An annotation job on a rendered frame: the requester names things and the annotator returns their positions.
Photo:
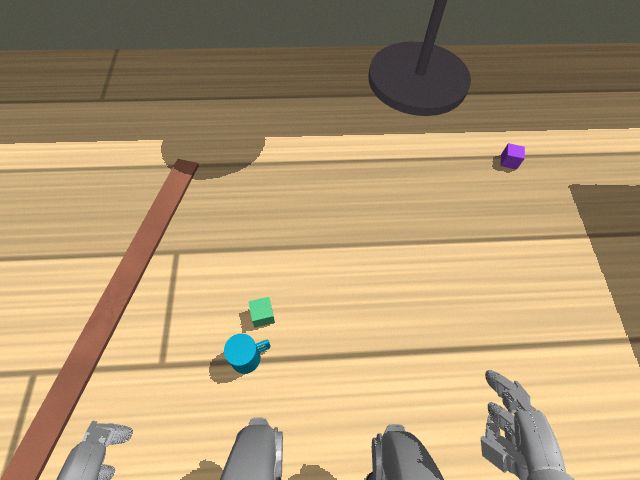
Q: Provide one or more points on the right robot hand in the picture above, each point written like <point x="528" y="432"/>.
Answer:
<point x="529" y="444"/>

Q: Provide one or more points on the left robot hand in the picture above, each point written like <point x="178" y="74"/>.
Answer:
<point x="85" y="461"/>

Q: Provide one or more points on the coat stand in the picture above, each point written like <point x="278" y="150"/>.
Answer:
<point x="420" y="78"/>

